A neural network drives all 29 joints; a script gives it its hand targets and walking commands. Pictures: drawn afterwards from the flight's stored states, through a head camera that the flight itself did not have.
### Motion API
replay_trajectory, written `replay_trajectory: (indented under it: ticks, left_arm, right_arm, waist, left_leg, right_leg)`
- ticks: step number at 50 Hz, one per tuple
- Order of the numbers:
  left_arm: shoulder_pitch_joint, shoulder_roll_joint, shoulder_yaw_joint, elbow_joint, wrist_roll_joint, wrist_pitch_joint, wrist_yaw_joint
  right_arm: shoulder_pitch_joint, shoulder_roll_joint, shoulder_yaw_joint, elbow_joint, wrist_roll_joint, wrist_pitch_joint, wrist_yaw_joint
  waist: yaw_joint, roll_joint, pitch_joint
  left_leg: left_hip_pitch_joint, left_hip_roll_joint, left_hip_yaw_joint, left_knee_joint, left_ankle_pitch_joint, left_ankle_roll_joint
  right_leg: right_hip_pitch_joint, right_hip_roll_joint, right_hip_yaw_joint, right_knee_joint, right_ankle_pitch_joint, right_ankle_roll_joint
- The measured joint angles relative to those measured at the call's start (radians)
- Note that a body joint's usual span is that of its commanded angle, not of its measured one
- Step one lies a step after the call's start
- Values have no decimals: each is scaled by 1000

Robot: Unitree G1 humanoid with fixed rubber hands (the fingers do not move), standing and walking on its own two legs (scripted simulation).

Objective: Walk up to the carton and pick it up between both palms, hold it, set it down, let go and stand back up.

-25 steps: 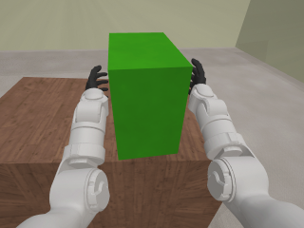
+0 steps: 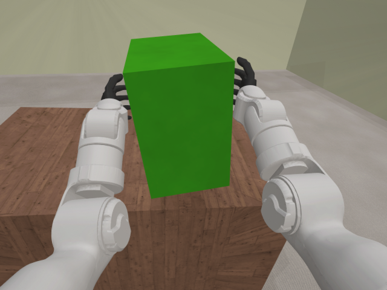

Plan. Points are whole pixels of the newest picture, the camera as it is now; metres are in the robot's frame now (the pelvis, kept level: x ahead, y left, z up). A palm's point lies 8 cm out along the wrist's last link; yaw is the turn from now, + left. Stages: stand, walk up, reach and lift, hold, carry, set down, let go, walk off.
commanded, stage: reach and lift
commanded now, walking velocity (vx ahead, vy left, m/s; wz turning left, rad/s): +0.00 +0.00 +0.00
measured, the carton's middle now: (177, 108) +0.49 +0.05 +0.22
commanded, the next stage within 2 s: hold in 0.50 s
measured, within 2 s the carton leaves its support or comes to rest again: neither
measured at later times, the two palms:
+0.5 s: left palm (112, 99) +0.37 +0.17 +0.29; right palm (253, 86) +0.39 -0.09 +0.33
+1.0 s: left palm (112, 90) +0.36 +0.17 +0.31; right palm (260, 74) +0.38 -0.09 +0.35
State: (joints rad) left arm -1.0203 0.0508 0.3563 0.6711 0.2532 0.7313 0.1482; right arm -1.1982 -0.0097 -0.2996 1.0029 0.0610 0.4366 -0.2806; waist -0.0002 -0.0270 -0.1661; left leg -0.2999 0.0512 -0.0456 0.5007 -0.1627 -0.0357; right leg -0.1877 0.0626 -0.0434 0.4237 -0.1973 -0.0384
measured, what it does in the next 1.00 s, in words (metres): stands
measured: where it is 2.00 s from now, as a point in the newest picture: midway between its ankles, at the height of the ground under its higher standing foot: outside the picture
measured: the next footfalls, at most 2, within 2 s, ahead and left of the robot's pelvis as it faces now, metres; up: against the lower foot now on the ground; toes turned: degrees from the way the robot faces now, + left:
none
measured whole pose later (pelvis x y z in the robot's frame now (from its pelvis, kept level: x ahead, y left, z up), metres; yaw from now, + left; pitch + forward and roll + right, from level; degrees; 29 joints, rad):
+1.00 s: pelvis +0.00 +0.00 +0.00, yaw +0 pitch -2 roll -2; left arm -1.09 0.05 0.33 0.65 0.25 0.88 0.15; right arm -1.27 -0.10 -0.19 1.01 0.27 0.58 -0.34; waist -0.01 -0.03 -0.24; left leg -0.30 0.05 -0.05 0.50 -0.17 -0.04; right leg -0.19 0.06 -0.04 0.42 -0.20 -0.04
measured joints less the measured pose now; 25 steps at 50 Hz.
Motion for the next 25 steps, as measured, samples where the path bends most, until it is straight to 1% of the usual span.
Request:
replay_trajectory:
  ticks: [6,17,25]
  left_arm:
    - [-1,0,0,1,0,8,0]
    - [-12,0,-1,-10,0,29,-1]
    - [-31,0,-2,-16,0,62,-1]
  right_arm:
    - [-2,-5,4,11,28,1,-6]
    - [-2,-24,56,-19,103,30,-32]
    - [-11,-35,57,-27,122,58,-37]
  waist:
    - [-14,0,0]
    - [-14,0,-10]
    - [-14,0,-41]
  left_leg:
    - [0,0,0,0,-2,0]
    - [0,0,0,0,-2,0]
    - [0,0,-1,0,-3,0]
  right_leg:
    - [0,0,0,0,-2,0]
    - [0,0,0,0,-2,0]
    - [0,0,0,0,-3,0]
